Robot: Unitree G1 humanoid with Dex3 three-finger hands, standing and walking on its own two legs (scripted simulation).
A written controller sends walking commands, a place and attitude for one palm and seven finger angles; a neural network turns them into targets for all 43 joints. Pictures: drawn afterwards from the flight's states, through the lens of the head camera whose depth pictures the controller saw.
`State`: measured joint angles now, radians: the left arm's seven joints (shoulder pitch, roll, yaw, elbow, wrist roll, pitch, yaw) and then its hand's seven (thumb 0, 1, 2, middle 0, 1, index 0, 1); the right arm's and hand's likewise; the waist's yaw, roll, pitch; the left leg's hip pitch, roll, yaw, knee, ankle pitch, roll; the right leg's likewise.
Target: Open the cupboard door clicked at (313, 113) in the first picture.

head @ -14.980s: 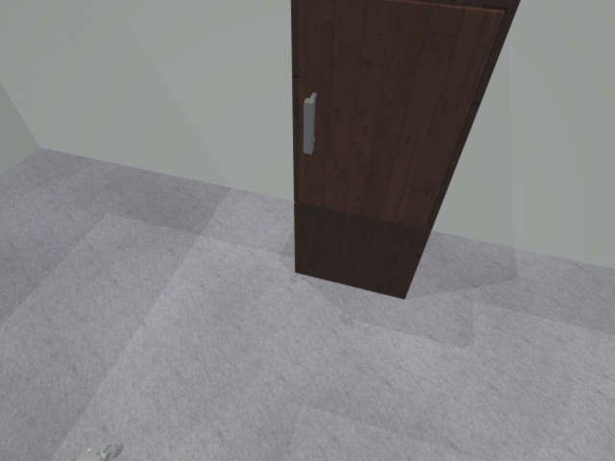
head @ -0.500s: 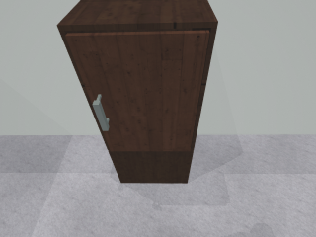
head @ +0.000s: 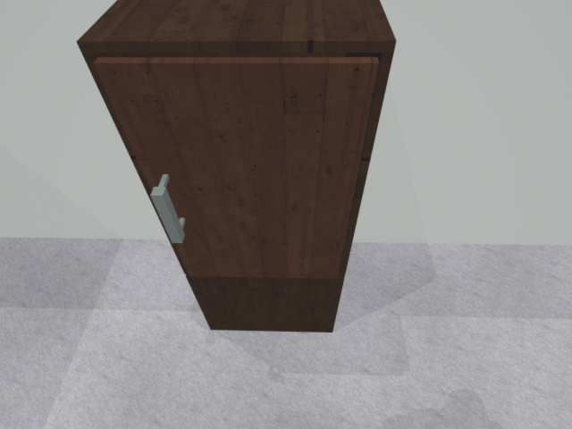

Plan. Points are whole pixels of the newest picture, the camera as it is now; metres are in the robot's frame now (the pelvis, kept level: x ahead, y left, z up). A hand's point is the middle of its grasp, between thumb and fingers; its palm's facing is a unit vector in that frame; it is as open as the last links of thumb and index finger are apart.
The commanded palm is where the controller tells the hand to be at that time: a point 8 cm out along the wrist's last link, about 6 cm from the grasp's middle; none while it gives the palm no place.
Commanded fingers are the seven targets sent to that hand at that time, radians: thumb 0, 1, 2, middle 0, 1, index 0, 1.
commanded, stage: raise the hand with hooked fingers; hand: left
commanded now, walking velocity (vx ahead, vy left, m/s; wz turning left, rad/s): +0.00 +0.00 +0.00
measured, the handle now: (171, 209) +0.51 +0.26 -0.04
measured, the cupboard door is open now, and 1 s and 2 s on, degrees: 0 0 0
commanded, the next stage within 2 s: none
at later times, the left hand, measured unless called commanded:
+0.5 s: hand out of the picture +0.13 +0.21 -0.07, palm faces +0.17 -0.98 -0.06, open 9.3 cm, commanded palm +0.13 +0.26 -0.05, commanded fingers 0.00 0.25 0.62 -0.25 -0.72 -0.25 -0.72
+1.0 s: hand (114, 394) +0.18 +0.26 -0.05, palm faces +0.00 -1.00 -0.07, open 12.3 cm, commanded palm +0.16 +0.31 -0.04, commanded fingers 0.00 -0.34 0.37 -0.29 -1.10 -0.29 -1.10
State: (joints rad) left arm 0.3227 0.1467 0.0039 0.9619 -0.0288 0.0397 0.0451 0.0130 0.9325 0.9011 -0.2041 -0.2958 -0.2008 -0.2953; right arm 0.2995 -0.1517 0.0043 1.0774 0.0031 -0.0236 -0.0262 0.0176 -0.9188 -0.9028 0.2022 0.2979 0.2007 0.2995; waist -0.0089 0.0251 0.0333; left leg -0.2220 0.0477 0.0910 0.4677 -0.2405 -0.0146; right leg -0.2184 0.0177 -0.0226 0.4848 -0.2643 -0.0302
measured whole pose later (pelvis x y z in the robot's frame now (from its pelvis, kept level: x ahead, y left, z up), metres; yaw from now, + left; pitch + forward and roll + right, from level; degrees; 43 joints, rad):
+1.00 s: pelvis -0.05 +0.03 -0.10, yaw +4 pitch +14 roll -3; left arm 0.27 0.31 0.26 0.14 -0.32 -0.42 -0.39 0.00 -0.11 0.47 -0.27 -0.95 -0.27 -0.95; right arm 0.28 -0.29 -0.02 0.58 0.05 -0.22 -0.07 0.02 -0.90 -0.90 0.20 0.30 0.20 0.30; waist -0.03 0.02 -0.13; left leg -0.97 0.03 0.00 1.19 -0.48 0.03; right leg -0.89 -0.02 -0.09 1.15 -0.50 0.00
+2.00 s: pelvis -0.03 +0.03 -0.08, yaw +3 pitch +15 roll -3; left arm 0.01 0.43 0.44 0.40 -0.37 -0.31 -0.56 -0.02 -0.50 0.30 -0.30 -1.20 -0.30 -1.20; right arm 0.28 -0.28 0.03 0.53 0.04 -0.20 -0.05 0.02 -0.90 -0.90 0.21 0.30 0.20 0.30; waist -0.03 0.02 -0.12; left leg -0.90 0.04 0.00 1.11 -0.47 0.02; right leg -0.82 0.00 -0.09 1.05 -0.48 0.00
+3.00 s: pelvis -0.03 +0.03 -0.09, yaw +2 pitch +19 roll -3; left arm -0.47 0.53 0.48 0.83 -0.25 -0.36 -0.54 -0.02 -0.50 0.30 -0.30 -1.20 -0.30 -1.20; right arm 0.31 -0.28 0.03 0.59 0.03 -0.10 -0.05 0.01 -0.90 -0.90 0.21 0.30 0.20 0.30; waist -0.08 0.01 -0.12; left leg -1.00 0.05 0.01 1.14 -0.48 0.03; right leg -0.93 0.01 -0.07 1.08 -0.48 -0.01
